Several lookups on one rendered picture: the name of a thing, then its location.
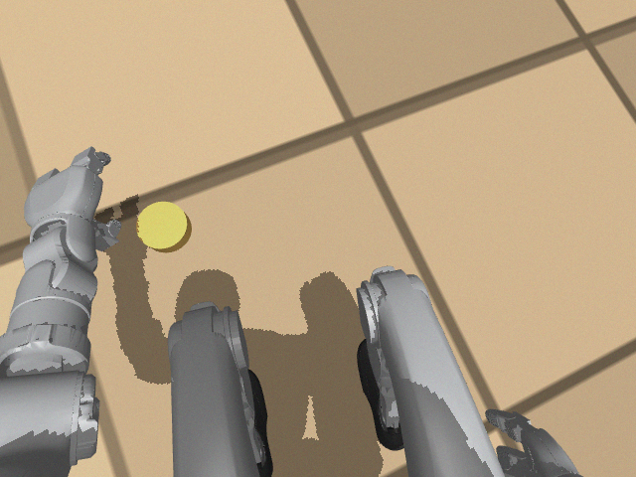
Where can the left robot arm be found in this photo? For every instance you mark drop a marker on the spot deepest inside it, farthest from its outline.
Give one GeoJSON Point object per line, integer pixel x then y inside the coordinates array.
{"type": "Point", "coordinates": [48, 409]}

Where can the tin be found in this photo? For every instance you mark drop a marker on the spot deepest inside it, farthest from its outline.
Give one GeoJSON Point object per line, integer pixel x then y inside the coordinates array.
{"type": "Point", "coordinates": [164, 227]}

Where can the right robot foot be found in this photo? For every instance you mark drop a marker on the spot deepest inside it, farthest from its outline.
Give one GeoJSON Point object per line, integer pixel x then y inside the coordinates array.
{"type": "Point", "coordinates": [389, 437]}

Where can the right robot hand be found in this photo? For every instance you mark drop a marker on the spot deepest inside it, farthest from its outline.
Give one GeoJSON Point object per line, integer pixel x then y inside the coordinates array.
{"type": "Point", "coordinates": [543, 457]}

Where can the left robot foot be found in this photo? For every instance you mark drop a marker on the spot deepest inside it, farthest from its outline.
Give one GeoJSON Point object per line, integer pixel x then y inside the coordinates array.
{"type": "Point", "coordinates": [265, 467]}

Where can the left robot hand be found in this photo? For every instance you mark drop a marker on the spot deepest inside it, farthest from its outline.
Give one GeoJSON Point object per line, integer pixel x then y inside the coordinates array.
{"type": "Point", "coordinates": [76, 191]}

